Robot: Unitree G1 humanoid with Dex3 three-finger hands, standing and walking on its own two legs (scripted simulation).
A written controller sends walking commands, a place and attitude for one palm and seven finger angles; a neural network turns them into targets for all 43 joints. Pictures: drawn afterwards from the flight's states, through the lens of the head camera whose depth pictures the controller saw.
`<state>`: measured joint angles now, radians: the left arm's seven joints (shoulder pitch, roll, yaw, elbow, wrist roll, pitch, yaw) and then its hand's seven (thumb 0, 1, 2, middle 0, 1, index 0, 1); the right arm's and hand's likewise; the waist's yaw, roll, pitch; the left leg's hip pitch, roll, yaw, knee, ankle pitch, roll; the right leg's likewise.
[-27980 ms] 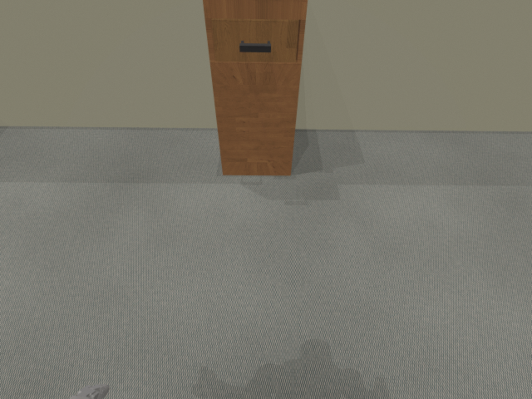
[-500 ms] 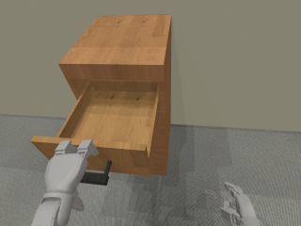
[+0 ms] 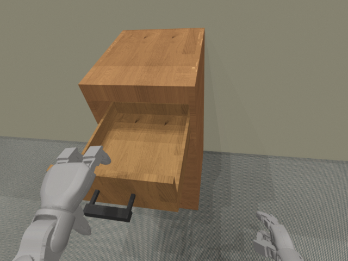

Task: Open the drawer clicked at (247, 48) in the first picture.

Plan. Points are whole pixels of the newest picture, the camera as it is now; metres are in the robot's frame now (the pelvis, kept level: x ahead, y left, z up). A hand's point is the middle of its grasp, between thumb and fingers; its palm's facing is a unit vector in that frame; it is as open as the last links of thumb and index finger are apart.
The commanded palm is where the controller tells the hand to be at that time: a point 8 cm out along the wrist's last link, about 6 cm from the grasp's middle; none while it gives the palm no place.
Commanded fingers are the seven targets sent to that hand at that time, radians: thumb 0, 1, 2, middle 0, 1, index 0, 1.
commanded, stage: lift the hand off the handle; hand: left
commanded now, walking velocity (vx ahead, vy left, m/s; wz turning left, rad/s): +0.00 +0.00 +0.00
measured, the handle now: (110, 204) +0.25 +0.22 -0.04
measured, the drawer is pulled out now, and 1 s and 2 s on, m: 0.29 0.29 0.29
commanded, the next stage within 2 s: draw the hand back to the body in 0.20 s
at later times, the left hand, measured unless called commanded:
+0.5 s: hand (75, 187) +0.21 +0.24 +0.11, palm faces +0.08 -0.07 -0.99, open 13.9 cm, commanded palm +0.18 +0.24 +0.17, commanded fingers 0.00 -0.50 0.30 -0.30 -1.20 -0.30 -1.20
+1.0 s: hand (68, 190) +0.20 +0.24 +0.13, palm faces +0.23 -0.65 -0.73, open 13.8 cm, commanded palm +0.15 +0.26 +0.17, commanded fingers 0.00 -0.29 0.39 -0.28 -1.07 -0.28 -1.07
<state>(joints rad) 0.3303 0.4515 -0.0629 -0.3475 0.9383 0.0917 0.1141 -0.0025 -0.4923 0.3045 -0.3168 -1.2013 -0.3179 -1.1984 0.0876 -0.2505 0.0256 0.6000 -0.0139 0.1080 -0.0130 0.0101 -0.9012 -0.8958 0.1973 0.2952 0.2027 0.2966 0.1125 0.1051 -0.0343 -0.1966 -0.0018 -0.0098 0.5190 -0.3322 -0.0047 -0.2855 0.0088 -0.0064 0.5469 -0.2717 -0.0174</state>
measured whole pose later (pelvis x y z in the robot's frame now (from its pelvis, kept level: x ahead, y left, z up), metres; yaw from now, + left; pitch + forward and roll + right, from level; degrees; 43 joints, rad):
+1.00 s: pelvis -0.01 +0.01 +0.01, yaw +1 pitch -2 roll +0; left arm 0.42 0.41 0.16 -0.41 0.28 -0.04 0.08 -0.01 -0.47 0.31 -0.31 -1.19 -0.32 -1.19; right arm 0.10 -0.23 0.03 0.58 0.01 0.00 -0.05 0.01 -0.90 -0.90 0.20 0.30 0.20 0.30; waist 0.08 0.09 0.04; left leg -0.12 -0.01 -0.02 0.46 -0.30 0.00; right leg -0.19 0.00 -0.02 0.46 -0.23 -0.01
